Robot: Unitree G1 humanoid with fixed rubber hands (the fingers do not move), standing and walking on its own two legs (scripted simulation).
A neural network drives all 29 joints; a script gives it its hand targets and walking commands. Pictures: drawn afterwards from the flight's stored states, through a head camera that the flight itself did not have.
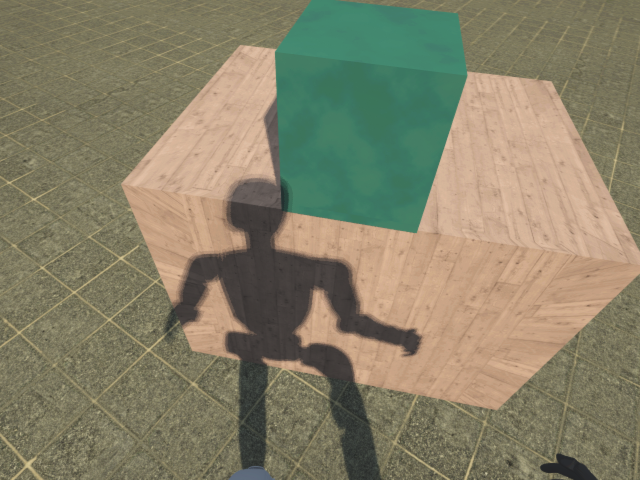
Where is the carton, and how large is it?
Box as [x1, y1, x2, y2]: [275, 0, 467, 232]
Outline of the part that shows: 311,0 275,51 282,210 416,232 467,75 457,13 337,0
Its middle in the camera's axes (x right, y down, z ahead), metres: +0.08 -0.22 +0.70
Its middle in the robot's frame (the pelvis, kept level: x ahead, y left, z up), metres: +0.69 -0.03 +0.12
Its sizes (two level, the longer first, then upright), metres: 0.254 0.251 0.291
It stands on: a pedestal, 0.70 m high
